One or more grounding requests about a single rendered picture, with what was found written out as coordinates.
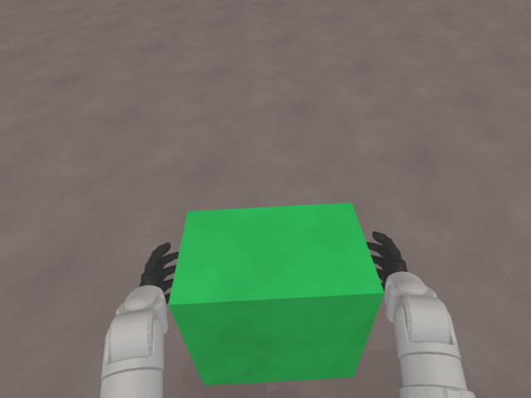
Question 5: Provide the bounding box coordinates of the robot left forearm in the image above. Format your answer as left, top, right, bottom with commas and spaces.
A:
100, 285, 168, 398

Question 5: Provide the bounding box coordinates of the carton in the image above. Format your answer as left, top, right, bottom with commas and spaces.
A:
168, 202, 384, 386

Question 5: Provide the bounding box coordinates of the robot right hand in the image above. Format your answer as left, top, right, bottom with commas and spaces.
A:
366, 231, 408, 291

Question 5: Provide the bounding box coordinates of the robot left hand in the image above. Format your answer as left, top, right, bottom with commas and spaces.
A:
139, 242, 179, 304

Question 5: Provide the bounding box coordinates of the robot right forearm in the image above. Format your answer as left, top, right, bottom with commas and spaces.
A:
384, 272, 475, 398

